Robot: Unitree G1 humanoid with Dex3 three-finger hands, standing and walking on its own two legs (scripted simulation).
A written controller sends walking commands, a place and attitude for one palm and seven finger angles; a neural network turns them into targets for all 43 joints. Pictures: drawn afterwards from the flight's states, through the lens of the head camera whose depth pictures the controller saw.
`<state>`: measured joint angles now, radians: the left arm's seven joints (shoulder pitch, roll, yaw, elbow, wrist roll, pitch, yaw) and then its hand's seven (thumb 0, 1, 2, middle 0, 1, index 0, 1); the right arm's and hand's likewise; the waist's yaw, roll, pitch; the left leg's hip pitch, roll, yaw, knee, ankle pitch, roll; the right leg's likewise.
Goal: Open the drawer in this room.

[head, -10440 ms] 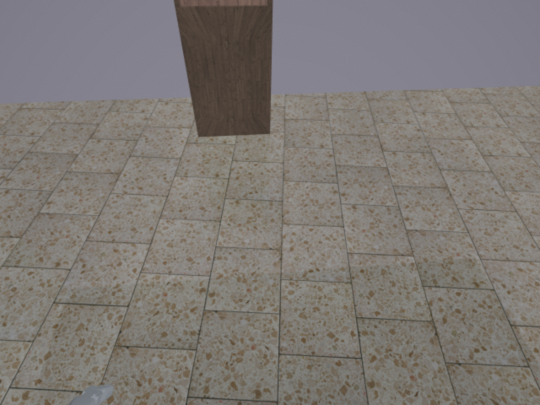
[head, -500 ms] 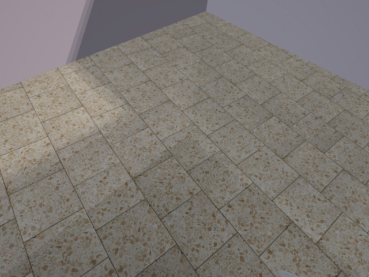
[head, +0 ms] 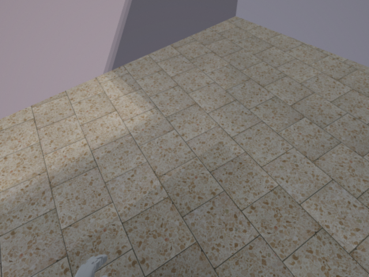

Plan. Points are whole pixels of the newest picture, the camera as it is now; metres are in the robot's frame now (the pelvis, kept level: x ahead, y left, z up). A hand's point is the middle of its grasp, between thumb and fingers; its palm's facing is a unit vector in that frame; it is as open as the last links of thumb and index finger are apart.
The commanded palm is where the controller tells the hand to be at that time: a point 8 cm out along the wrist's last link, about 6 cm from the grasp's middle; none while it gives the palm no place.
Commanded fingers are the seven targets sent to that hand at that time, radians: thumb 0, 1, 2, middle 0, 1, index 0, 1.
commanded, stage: turn or walk to find it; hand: left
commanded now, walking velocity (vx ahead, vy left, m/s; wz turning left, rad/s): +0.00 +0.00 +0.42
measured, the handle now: out of the picture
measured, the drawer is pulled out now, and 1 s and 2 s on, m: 0.00 0.00 0.00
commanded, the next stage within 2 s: none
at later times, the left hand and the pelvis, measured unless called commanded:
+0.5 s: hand out of the picture -0.08 +0.22 -0.17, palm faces +0.31 -0.92 -0.24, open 7.4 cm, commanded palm none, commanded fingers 0.00 0.90 0.90 -0.20 -0.30 -0.20 -0.30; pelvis -0.06 +0.01 +0.00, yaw +16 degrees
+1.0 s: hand out of the picture -0.05 +0.23 -0.14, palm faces +0.41 -0.87 -0.27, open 7.4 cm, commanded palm none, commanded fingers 0.00 0.90 0.90 -0.20 -0.30 -0.20 -0.30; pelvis -0.08 +0.00 +0.00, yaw +25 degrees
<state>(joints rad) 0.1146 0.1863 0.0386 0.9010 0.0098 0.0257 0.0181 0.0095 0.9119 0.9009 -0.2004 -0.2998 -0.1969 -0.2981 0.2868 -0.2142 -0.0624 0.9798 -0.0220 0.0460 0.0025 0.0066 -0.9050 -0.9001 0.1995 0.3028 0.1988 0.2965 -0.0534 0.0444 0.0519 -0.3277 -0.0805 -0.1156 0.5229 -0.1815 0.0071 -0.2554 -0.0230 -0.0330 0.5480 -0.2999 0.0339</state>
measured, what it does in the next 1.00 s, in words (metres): steps on the spot, turning left: left foot, then right foot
